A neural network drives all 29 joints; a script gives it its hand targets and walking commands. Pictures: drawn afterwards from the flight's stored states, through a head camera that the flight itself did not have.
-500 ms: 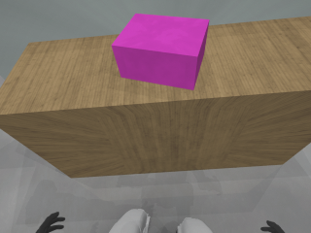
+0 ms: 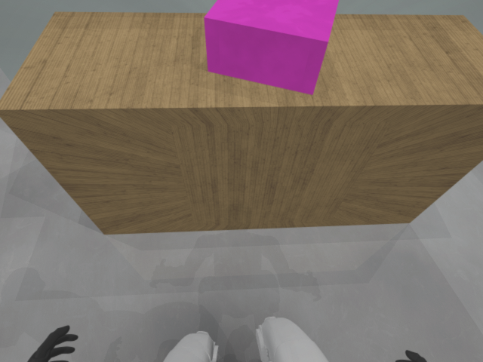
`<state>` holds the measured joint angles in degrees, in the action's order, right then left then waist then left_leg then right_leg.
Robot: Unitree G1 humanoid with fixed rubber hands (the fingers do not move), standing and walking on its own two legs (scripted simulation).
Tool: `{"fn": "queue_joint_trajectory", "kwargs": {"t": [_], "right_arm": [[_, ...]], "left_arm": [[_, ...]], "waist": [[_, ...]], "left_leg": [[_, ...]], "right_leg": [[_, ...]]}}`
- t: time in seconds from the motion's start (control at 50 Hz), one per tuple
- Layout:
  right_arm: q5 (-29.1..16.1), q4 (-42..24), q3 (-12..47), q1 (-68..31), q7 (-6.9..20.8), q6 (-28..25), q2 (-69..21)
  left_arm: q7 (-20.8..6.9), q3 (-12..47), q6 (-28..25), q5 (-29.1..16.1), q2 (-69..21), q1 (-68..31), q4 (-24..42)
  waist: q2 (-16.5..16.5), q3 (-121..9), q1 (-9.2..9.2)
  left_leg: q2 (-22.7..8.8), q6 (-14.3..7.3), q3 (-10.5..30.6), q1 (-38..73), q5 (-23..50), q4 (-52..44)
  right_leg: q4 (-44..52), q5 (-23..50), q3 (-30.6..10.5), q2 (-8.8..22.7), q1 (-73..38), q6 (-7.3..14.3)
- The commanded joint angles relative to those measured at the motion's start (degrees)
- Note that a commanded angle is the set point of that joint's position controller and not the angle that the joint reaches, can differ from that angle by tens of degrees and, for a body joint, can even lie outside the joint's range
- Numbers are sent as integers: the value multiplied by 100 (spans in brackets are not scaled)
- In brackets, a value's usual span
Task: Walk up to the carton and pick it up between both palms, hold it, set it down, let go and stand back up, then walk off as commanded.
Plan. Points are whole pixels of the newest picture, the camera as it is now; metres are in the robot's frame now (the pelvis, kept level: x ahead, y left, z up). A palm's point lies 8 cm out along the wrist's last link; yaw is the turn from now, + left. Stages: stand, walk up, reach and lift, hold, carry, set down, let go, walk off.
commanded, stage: walk off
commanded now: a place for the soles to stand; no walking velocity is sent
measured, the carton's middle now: (272, 35) +0.86 -0.08 +0.04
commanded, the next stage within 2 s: stand in 1.78 s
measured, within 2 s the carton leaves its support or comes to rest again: neither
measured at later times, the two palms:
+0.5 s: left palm out of the picture -0.03 +0.28 -0.07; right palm out of the picture -0.04 -0.34 -0.11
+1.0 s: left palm out of the picture -0.18 +0.29 -0.09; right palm out of the picture -0.17 -0.34 -0.12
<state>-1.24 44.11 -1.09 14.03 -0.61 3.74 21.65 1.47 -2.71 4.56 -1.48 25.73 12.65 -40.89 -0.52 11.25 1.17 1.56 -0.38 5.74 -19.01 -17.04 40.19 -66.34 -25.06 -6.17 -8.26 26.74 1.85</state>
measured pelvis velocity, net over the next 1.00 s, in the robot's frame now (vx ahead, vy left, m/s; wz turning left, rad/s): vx -0.28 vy -0.03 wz -0.03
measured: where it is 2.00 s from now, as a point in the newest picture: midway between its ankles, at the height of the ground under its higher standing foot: outside the picture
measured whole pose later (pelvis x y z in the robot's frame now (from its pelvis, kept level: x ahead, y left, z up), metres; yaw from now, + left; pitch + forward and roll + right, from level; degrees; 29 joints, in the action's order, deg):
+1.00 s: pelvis -0.28 -0.03 -0.01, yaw -2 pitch -6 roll +1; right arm -1.2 44.1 -1.2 7.9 -1.4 4.9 23.7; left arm 0.9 -3.7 4.0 -1.5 22.7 10.4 -45.5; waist -1.9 13.7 0.4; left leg 3.5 2.5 10.4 -24.3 -23.1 49.8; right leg -42.5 -22.3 -6.1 -4.0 13.8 0.9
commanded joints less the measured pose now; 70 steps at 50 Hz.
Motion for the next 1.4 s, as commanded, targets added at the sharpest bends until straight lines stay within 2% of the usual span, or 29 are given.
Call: {"fn": "queue_joint_trajectory", "kwargs": {"t": [0.0, 0.1, 0.14, 0.16, 0.18, 0.2, 0.22, 0.3, 0.34, 0.48, 0.58, 0.6, 0.64, 0.68, 0.72, 0.78, 0.86, 0.9, 0.92, 0.94, 0.96, 1.04, 1.14, 1.18, 1.22, 1.26, 1.28, 1.34, 1.38], "right_arm": [[346, -1056, -516, -199, -239, -172, 1312], [363, -905, -555, -270, -232, -43, 1474], [392, -916, -566, -620, -209, 44, 1618], [353, -862, -544, -694, -184, 90, 1600], [290, -741, -496, -430, -164, 97, 1476], [239, -718, -476, -391, -136, 65, 1326], [291, -683, -535, -825, -244, 145, 1311], [265, -673, -420, -435, -224, 54, 1342], [281, -584, -398, -226, -181, 65, 1339], [206, -616, -425, -65, -133, 87, 1300], [176, -279, -551, 541, -103, -46, 1351], [254, -235, -629, 417, -86, -115, 1566], [287, -659, -683, -277, -75, -216, 1937], [349, -851, -631, -719, -99, -228, 1626], [316, -783, -648, -799, -132, -220, 1605], [336, -800, -580, -543, -177, -160, 1488], [320, -738, -560, -504, -202, -74, 1680], [274, -571, -581, -521, -167, 44, 1729], [253, -521, -515, -503, -148, 72, 1568], [161, -592, -478, -749, -170, 55, 1310], [157, -502, -555, -848, -254, 60, 1464], [253, -525, -426, -313, -140, 8, 1372], [183, -299, -444, -57, -35, -1, 1193], [117, -172, -369, 143, -1, -79, 1115], [148, -7, -429, 360, -31, -210, 1157], [258, -154, -492, -65, -55, -356, 1268], [186, -252, -425, -521, -56, -465, 1256], [205, -361, -386, -757, -108, -498, 1264], [114, -152, -405, -556, -52, -437, 1127]], "left_arm": [[-24, -507, -61, 231, 879, 176, 384], [-68, -468, -99, 184, 783, 463, 234], [-79, -451, -131, 144, 780, 754, 83], [-86, -477, -155, 189, 797, 954, 28], [-68, -467, -200, 232, 900, 792, 5], [-30, -517, -242, 265, 1417, 656, 36], [-36, -468, -287, 239, 1425, 381, 120], [95, -466, -375, 294, 1047, -79, 362], [125, -484, -342, 293, 950, -34, 434], [185, -473, -245, 336, 1022, 123, 544], [85, -403, -142, 260, 1071, -299, 576], [57, -377, -146, 206, 976, -239, 381], [75, -546, -138, 195, 843, -259, 433], [27, -573, -105, 179, 886, -319, 415], [-47, -553, -111, 171, 1008, -146, 218], [-70, -562, -93, 182, 912, -180, 175], [-109, -467, -127, 111, 743, 84, 175], [-93, -453, -167, 152, 816, 498, -150], [-69, -474, -160, 161, 948, 413, -185], [-45, -512, -246, 175, 1407, 220, -94], [-56, -491, -245, 175, 1412, -82, 9], [84, -467, -334, 241, 911, -537, 314], [90, -364, -414, 313, 695, -164, 331], [54, -363, -358, 318, 724, -237, 225], [6, -355, -299, 259, 816, -247, 181], [-88, -359, -355, 69, 422, -262, 27], [-110, -439, -344, 35, 545, -469, -14], [-103, -379, -431, 74, 645, -226, -60], [-104, -378, -437, 71, 770, -563, -234]], "waist": [[-606, -822, 132], [-1158, -1040, 158], [-1511, -990, -100], [-1238, -1003, -254], [-429, -784, -166], [720, -708, -186], [698, -422, -382], [390, -288, -199], [403, -735, -194], [1045, -902, -403], [1162, -1075, 4], [564, -1137, 41], [-1321, -705, 112], [-565, -37, -39], [-861, -236, -29], [-1004, -602, 206], [-1231, -1199, 25], [-1166, -1367, -207], [-751, -1114, -272], [1013, -866, -436], [894, -668, -427], [456, -498, -187], [776, -919, -336], [1146, -971, -274], [1050, -929, -81], [-338, -1055, -106], [-295, -882, -186], [-396, -987, -332], [-14, -1206, -145]], "left_leg": [[-1546, -1052, 1917, 1042, 1669, -1413], [-1656, -1178, 1744, 1022, 1962, -1467], [-1508, -930, 1413, 345, 1414, -1475], [-1289, -664, 1073, 13, 996, -1075], [-802, -359, 700, -266, 770, -346], [186, 117, 72, -1154, -1026, 830], [575, 98, 631, -917, -2119, 2030], [640, 144, 1216, -1330, -1286, 2993], [614, 286, 1056, -1187, -1334, 3168], [251, 330, 524, -687, -1679, 1684], [-99, 69, -24, 975, -408, -912], [-437, -42, 792, 989, -378, -1528], [-2034, -979, 2865, -270, 86, -2325], [-1662, -1219, 2534, -960, 188, -2167], [-1327, -1090, 1978, -504, 579, -1846], [-1432, -1227, 2135, 293, 2004, -1456], [-1491, -1034, 1769, 945, 2942, -1161], [-1241, -632, 1316, 313, 1781, -912], [-706, -338, 1082, -323, 671, -399], [514, 130, 371, -1147, -1101, 1030], [747, 136, 832, -997, -2051, 2298], [410, 244, 989, -857, -1235, 3400], [71, 334, 668, -420, -1357, 1252], [-46, 217, 202, 227, -1570, -6], [-110, 16, 32, 1471, -321, -1632], [-1067, -409, 2045, 1159, -1110, -2290], [-1278, -600, 2170, 252, -945, -2215], [-873, -315, 1095, 75, 685, -1598], [-576, -33, 810, 319, -330, -1631]], "right_leg": [[-342, -337, -620, 1, 500, -378], [1312, -733, -113, 282, -305, -256], [2788, -363, 73, 556, -1236, -118], [3851, -60, 22, 666, -1775, -82], [4570, 494, -638, 905, -1735, -98], [4987, 1372, -2500, 2211, -1656, 254], [5111, 955, -3095, 2768, -415, 618], [4311, 3122, -1981, 2075, -1468, 371], [4024, 3704, -1787, 2047, -1873, 639], [4056, 3201, -1734, 2047, -1823, 1003], [3851, 2090, -1329, 1943, -769, 458], [3256, 1295, -1075, 1473, -557, 153], [685, -827, -58, 33, -344, -435], [-448, -737, -503, 129, -345, -317], [-510, -333, -375, 235, -213, -352], [-198, -595, -266, 235, -45, -388], [2090, -442, 160, 605, -816, -270], [3809, 152, 387, 587, -1999, -186], [4228, 324, -162, 751, -2114, -122], [5007, 746, -2358, 2387, -1650, 510], [5000, 782, -2814, 2641, -864, 740], [4265, 2370, -1768, 2088, -940, 973], [4736, -541, -1847, 1999, -1494, 655], [4799, -709, -1473, 1909, -1321, 590], [4696, -804, -1157, 1820, -426, 280], [3397, -406, -416, 838, -381, -360], [2894, 347, 9, 732, -1261, -403], [3770, 1315, -56, 967, -2049, -171], [4372, 469, -549, 1274, -1774, -38]]}}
